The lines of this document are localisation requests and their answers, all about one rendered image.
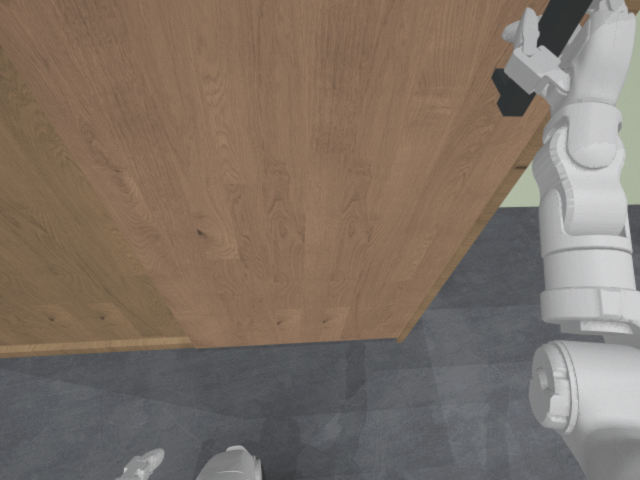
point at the left robot shin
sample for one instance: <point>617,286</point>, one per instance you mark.
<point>236,448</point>

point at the robot right hand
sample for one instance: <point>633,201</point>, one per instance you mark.
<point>597,57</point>

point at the right robot forearm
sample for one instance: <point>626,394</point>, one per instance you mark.
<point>584,228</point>

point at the robot left thigh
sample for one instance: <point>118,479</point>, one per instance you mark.
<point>232,465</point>

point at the wardrobe door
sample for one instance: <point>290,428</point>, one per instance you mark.
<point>67,274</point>
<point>286,171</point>

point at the robot left hand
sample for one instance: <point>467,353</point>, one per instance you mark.
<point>139,468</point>

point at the right robot upper arm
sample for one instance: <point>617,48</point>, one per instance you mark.
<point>589,393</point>

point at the handle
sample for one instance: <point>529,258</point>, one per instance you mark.
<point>556,26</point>

